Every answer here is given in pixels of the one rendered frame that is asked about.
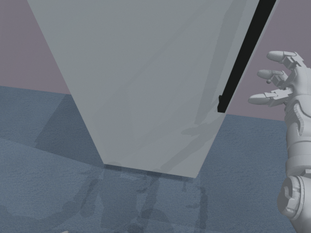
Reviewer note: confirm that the fridge door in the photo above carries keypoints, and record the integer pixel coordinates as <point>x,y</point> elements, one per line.
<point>146,75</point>

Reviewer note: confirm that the handle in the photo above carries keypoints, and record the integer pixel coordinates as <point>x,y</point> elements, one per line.
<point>257,24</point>

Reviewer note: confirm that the robot right hand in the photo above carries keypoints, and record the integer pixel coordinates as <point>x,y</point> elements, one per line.
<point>297,83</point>

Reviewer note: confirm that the right robot upper arm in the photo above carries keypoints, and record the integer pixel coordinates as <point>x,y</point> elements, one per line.
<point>294,201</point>

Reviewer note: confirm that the right robot forearm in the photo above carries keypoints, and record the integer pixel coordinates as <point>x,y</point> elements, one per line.
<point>298,136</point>

